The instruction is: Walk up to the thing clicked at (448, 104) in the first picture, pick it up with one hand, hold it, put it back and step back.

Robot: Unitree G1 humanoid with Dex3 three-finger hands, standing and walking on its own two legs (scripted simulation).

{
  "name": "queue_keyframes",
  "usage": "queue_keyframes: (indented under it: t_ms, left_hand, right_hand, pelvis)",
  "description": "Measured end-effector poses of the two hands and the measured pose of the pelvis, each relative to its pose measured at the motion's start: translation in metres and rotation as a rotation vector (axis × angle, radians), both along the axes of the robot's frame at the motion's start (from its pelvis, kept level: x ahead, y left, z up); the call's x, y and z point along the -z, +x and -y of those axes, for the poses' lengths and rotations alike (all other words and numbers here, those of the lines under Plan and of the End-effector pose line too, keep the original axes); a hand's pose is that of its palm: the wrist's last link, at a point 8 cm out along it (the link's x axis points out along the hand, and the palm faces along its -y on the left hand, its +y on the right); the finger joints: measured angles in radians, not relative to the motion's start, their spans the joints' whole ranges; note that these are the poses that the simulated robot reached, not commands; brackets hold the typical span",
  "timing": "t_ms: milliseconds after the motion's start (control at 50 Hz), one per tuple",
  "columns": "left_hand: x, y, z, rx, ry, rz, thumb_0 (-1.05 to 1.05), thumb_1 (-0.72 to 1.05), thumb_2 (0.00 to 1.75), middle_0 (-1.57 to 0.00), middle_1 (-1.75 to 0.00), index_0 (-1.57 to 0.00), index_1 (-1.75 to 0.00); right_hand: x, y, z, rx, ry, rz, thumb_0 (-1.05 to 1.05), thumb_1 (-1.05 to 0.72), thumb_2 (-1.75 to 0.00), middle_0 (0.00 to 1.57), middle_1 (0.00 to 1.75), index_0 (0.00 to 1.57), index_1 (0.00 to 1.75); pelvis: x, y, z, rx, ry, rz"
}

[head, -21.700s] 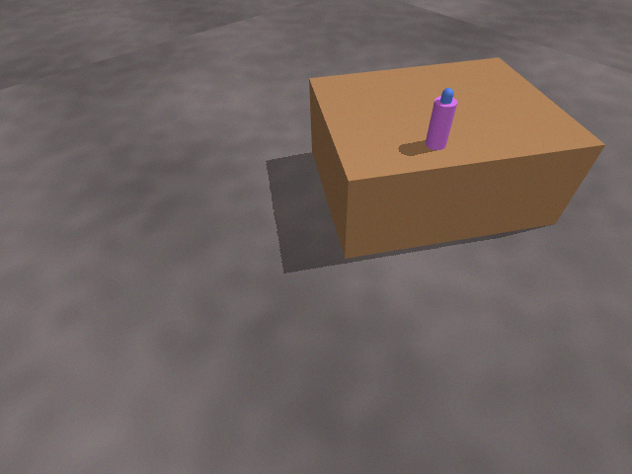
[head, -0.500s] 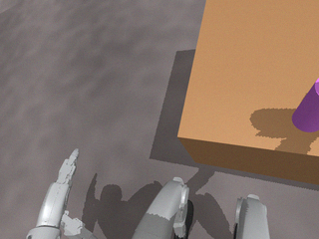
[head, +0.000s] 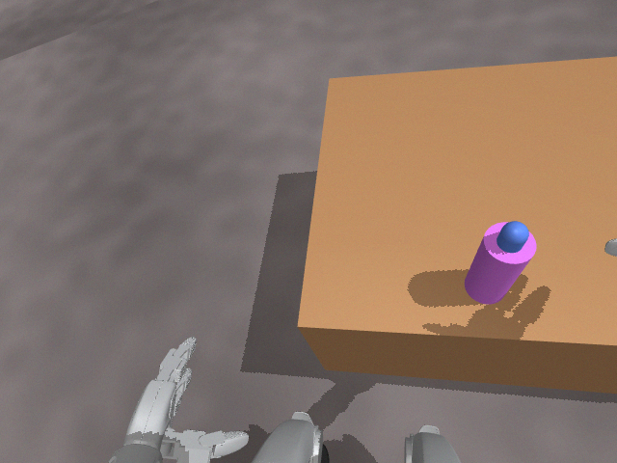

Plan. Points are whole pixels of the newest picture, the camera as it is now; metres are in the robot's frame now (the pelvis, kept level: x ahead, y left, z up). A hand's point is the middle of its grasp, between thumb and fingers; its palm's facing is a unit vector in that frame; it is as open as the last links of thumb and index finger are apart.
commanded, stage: home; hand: right
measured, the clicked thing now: (499, 260) +0.47 -0.22 -0.16
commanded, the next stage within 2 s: none
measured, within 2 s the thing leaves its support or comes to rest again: neither
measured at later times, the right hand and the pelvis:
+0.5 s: hand (538, 387) +0.24 -0.20 -0.02, palm faces +0.20 +0.95 -0.24, open 17.1 cm; pelvis +0.03 +0.01 +0.04, yaw -2 degrees
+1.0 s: hand (502, 450) +0.18 -0.15 -0.02, palm faces +0.16 +0.95 -0.28, open 17.4 cm; pelvis +0.01 +0.04 +0.04, yaw -3 degrees
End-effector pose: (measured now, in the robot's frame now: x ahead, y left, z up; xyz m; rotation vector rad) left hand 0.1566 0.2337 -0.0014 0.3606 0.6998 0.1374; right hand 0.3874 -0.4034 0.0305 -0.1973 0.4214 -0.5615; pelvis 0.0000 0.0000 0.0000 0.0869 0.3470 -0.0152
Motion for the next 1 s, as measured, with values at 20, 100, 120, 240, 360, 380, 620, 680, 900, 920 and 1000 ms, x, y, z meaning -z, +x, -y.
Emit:
queue_keyframes:
  t_ms: [20,100,120,240,360,380,620,680,900,920,1000]
  left_hand:
    - [0.003,0.006,0.012,0.021,-0.044,0.005,-0.01,0.07,0.45,-0.12,-0.16,-0.12,-0.16]
    - [0.002,0.017,0.045,0.054,-0.194,0.032,0.0,0.32,0.58,-0.15,-0.2,-0.15,-0.2]
    - [0.001,0.017,0.047,0.044,-0.213,0.031,0.0,0.38,0.61,-0.16,-0.21,-0.16,-0.21]
    - [0.003,0.016,0.016,-0.029,-0.143,-0.034,0.0,0.68,0.78,-0.19,-0.26,-0.19,-0.26]
    - [-0.007,0.024,0.002,-0.036,-0.085,-0.026,0.01,0.83,0.86,-0.2,-0.28,-0.2,-0.28]
    - [-0.008,0.026,0.004,-0.031,-0.094,-0.021,0.01,0.85,0.87,-0.2,-0.29,-0.2,-0.28]
    - [0.036,0.018,-0.004,-0.087,-0.16,-0.101,0.01,0.9,0.9,-0.21,-0.29,-0.2,-0.29]
    - [0.041,0.013,-0.012,-0.094,-0.145,-0.103,0.01,0.9,0.9,-0.21,-0.29,-0.2,-0.29]
    - [0.035,0.009,-0.04,-0.101,-0.085,-0.015,0.01,0.9,0.9,-0.21,-0.29,-0.2,-0.29]
    - [0.034,0.009,-0.041,-0.102,-0.084,-0.005,0.01,0.9,0.9,-0.21,-0.29,-0.2,-0.29]
    - [0.031,0.009,-0.044,-0.103,-0.084,0.019,0.01,0.9,0.9,-0.21,-0.3,-0.2,-0.29]
  right_hand:
    - [0.0,-0.005,-0.003,-0.012,-0.005,-0.017,-0.01,0.45,-0.1,0.06,0.06,0.06,0.07]
    - [0.006,-0.035,-0.019,-0.067,-0.026,-0.11,-0.01,0.43,-0.12,0.07,0.07,0.06,0.07]
    - [0.009,-0.044,-0.025,-0.082,-0.027,-0.136,-0.01,0.42,-0.12,0.07,0.07,0.06,0.08]
    - [0.028,-0.09,-0.069,-0.155,0.026,-0.197,-0.01,0.44,-0.11,0.07,0.06,0.06,0.07]
    - [0.036,-0.125,-0.121,-0.227,0.093,-0.168,-0.01,0.46,-0.1,0.07,0.06,0.07,0.07]
    - [0.036,-0.131,-0.129,-0.236,0.104,-0.168,-0.01,0.46,-0.1,0.07,0.06,0.07,0.07]
    - [0.03,-0.225,-0.191,-0.251,0.154,-0.278,-0.01,0.5,-0.08,0.07,0.06,0.06,0.06]
    - [0.033,-0.239,-0.198,-0.243,0.155,-0.31,-0.01,0.5,-0.08,0.07,0.06,0.06,0.06]
    - [0.023,-0.234,-0.205,-0.244,0.106,-0.264,-0.02,0.51,-0.07,0.06,0.05,0.06,0.06]
    - [0.022,-0.234,-0.207,-0.248,0.104,-0.261,-0.01,0.51,-0.07,0.06,0.05,0.06,0.06]
    - [0.021,-0.237,-0.21,-0.257,0.11,-0.266,-0.01,0.52,-0.06,0.06,0.05,0.06,0.06]
  pelvis:
    - [-0.003,0.001,0.001,0.001,-0.001,0.006]
    - [-0.014,0.01,0.004,0.005,-0.012,0.039]
    - [-0.017,0.013,0.005,0.006,-0.017,0.049]
    - [-0.029,0.023,0.004,0.009,-0.037,0.106]
    - [-0.037,0.026,-0.004,0.012,-0.049,0.161]
    - [-0.038,0.027,-0.006,0.013,-0.051,0.166]
    - [-0.04,0.026,-0.021,0.026,-0.062,0.22]
    - [-0.038,0.021,-0.025,0.029,-0.068,0.226]
    - [-0.035,0.009,-0.038,0.033,-0.078,0.244]
    - [-0.036,0.009,-0.038,0.032,-0.078,0.246]
    - [-0.036,0.008,-0.038,0.03,-0.079,0.247]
